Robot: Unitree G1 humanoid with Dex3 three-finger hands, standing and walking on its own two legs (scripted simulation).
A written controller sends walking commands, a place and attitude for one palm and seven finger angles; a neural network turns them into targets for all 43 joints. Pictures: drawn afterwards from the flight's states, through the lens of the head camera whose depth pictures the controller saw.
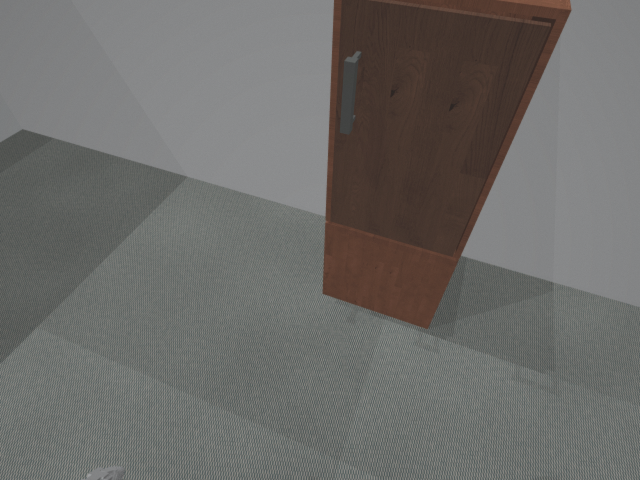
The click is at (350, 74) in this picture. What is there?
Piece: cupboard door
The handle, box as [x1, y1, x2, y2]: [340, 51, 361, 134]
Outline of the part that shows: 359,51 356,51 351,57 347,57 344,61 340,132 348,134 351,130 352,122 355,116 353,114 353,104 357,60 360,57 361,53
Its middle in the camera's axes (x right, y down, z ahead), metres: +0.06 -0.31 +0.81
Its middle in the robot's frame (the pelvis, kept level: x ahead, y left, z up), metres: +0.83 -0.02 +0.08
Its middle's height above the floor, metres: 0.85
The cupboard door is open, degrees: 0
